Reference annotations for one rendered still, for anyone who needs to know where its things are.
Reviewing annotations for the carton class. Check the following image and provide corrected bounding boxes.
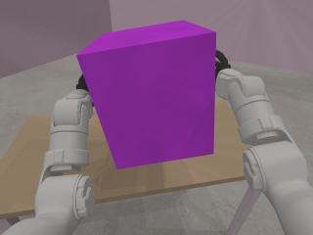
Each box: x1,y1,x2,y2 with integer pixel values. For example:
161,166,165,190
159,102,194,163
76,20,216,169

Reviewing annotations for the right robot upper arm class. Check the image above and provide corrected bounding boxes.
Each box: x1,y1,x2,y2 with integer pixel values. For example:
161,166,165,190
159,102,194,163
243,140,313,235

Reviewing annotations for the left robot upper arm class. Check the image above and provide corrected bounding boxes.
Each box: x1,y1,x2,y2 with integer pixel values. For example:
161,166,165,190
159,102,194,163
1,173,96,235

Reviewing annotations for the robot left hand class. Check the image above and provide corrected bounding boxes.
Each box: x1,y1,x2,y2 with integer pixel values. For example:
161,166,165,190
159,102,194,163
76,75,94,107

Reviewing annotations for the table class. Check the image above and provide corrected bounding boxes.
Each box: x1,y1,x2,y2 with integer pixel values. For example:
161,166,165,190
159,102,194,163
0,101,262,235

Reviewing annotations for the robot right forearm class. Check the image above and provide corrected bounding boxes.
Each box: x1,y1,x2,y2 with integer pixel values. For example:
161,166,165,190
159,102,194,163
215,69,309,181

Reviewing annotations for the robot left forearm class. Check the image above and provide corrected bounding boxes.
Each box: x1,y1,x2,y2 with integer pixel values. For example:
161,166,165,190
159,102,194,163
34,89,94,214

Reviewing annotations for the robot right hand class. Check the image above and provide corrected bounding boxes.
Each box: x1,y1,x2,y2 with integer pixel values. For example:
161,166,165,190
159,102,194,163
215,50,231,91

